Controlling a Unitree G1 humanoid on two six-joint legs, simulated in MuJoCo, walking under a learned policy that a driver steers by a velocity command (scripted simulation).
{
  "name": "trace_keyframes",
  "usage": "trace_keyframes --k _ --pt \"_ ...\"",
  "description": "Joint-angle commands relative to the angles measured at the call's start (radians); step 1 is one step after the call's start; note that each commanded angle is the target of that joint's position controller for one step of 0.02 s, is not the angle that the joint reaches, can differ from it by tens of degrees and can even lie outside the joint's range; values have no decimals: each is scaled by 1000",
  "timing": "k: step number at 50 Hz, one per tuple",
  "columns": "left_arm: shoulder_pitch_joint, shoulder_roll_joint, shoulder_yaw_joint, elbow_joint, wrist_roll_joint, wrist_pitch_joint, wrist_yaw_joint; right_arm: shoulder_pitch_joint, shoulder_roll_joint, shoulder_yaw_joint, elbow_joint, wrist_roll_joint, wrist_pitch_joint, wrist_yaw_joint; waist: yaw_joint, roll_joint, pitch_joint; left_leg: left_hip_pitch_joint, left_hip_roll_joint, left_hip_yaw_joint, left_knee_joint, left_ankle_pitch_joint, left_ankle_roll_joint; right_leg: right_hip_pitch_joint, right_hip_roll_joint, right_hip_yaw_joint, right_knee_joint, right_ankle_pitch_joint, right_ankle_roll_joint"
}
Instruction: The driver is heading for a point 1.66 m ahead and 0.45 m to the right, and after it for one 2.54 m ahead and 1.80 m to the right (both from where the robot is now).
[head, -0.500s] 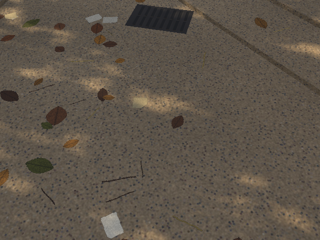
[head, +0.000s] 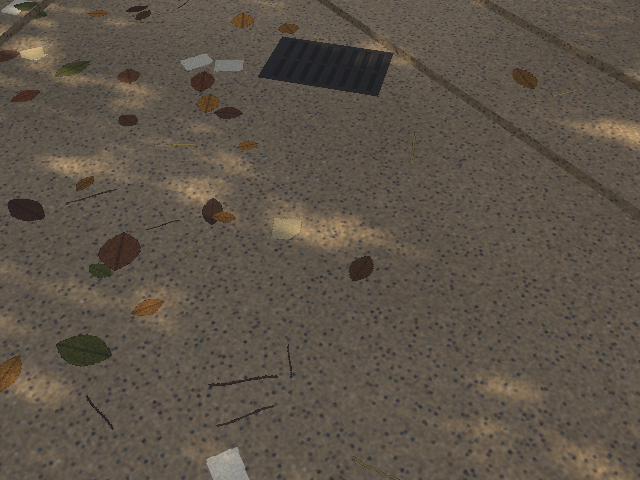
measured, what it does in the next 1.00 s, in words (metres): stands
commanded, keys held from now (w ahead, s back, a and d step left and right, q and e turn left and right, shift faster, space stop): no key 1.00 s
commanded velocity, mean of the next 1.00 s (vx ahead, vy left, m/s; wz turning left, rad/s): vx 0.00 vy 0.00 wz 0.01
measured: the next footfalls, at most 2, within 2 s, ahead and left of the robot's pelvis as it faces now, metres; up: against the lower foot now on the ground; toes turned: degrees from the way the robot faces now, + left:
left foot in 1.76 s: +0.43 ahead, +0.08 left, +0.00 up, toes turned +1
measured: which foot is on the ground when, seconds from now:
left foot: down 0.00-1.00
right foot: down 0.00-1.00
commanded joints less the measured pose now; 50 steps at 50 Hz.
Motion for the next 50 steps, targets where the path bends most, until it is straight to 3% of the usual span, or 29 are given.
trace_keyframes --k 1,28,50 --pt "6 107 23 -25 -2 -9 7 -15 -105 -29 -43 2 -14 -5 -2 12 -34 -29 78 -81 -111 223 29 41 -1 0 -36 161 -9" --pt "43 65 14 162 -10 7 23 56 -99 -20 199 14 -13 -28 -8 2 16 -25 48 -28 -126 201 2 42 23 -19 -66 140 -28" --pt "101 29 -5 223 -12 8 24 102 -78 0 300 17 -11 -31 -15 -1 38 -38 41 -10 -137 168 -5 25 34 -24 -71 118 -36"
